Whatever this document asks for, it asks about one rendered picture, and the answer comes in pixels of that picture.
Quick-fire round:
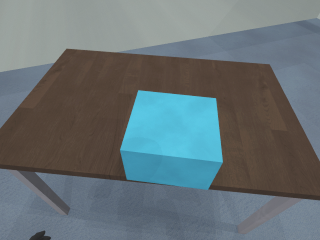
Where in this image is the robot left hand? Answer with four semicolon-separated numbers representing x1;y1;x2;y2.
29;230;51;240

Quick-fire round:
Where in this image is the carton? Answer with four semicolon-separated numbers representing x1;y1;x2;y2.
120;90;223;190

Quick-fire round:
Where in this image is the table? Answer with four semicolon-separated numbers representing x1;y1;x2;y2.
0;48;320;234

